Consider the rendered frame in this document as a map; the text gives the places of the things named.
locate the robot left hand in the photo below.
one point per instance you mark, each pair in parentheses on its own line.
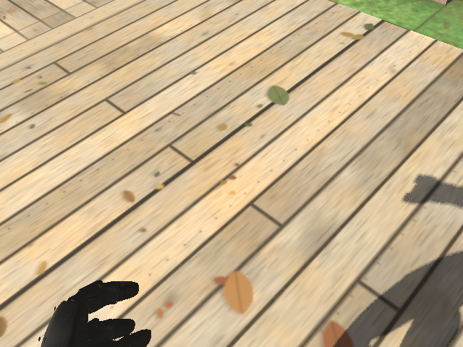
(69,326)

